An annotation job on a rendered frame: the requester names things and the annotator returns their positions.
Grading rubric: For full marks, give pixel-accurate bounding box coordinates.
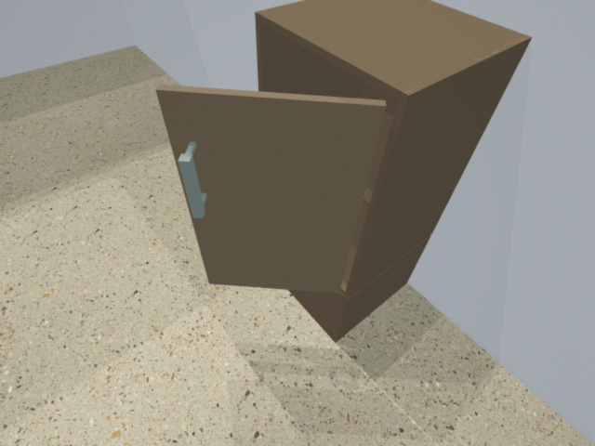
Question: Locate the cupboard door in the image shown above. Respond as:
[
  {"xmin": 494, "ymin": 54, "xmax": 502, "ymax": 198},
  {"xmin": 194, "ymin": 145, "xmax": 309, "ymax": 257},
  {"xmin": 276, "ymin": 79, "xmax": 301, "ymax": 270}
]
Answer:
[{"xmin": 155, "ymin": 85, "xmax": 387, "ymax": 294}]

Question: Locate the handle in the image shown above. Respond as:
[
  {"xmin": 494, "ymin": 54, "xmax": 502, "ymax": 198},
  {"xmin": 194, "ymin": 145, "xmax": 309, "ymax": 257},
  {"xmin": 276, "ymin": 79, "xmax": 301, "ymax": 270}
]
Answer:
[{"xmin": 178, "ymin": 141, "xmax": 207, "ymax": 218}]

